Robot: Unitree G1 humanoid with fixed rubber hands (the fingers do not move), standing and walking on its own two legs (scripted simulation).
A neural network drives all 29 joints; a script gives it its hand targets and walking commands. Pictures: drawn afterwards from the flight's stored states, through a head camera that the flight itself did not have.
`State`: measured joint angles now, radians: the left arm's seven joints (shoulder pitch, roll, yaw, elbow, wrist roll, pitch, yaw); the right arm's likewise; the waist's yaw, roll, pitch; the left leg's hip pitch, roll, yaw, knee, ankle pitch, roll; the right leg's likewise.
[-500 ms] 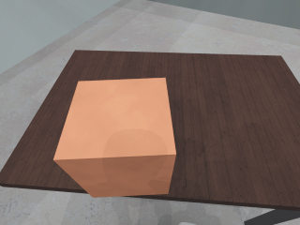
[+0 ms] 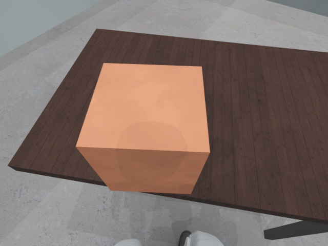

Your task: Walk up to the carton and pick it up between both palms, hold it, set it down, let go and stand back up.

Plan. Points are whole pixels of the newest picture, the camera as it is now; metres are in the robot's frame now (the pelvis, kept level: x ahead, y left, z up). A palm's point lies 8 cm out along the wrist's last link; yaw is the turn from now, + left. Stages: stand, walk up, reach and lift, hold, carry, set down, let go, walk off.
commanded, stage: walk up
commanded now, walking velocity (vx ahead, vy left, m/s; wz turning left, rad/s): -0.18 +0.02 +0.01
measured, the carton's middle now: (151, 134) +0.33 +0.05 +0.06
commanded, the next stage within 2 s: none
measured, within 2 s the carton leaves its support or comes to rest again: neither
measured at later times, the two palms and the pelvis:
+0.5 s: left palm out of the picture -0.11 +0.30 -0.14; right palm out of the picture -0.15 -0.12 -0.13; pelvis -0.09 +0.07 +0.01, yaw -2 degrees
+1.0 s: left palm out of the picture -0.07 +0.22 -0.13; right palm out of the picture +0.02 -0.19 -0.14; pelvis -0.01 +0.03 +0.01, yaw -1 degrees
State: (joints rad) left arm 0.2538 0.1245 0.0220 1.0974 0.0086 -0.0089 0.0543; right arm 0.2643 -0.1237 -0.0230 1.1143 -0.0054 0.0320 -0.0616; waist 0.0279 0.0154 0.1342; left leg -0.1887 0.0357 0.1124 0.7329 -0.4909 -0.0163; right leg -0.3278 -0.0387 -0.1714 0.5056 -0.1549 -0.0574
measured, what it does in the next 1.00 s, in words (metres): steps on the spot: right foot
